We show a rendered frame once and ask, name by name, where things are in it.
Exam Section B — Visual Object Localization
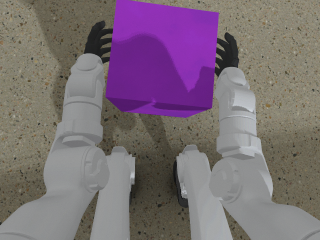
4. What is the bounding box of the left robot forearm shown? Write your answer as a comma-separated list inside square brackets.
[43, 53, 105, 185]

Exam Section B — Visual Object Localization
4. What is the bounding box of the robot foot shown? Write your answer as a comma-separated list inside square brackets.
[173, 160, 189, 208]
[129, 185, 133, 206]

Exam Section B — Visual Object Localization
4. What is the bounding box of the left robot hand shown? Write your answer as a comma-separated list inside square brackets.
[84, 20, 113, 64]

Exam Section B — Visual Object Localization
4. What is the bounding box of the right robot hand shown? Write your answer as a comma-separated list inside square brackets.
[214, 32, 239, 79]

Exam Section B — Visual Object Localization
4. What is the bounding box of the left robot foot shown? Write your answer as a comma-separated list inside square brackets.
[129, 185, 133, 206]

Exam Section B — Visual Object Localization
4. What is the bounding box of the right robot foot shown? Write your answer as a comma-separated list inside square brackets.
[173, 160, 189, 208]

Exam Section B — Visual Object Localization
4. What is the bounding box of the right robot forearm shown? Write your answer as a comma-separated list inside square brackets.
[214, 67, 269, 172]

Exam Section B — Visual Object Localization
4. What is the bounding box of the carton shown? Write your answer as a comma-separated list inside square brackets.
[105, 0, 219, 118]

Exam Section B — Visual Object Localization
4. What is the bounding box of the robot left upper arm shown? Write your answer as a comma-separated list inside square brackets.
[0, 145, 110, 240]

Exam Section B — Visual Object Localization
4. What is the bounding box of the robot right upper arm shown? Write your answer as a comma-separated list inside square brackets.
[209, 157, 320, 240]

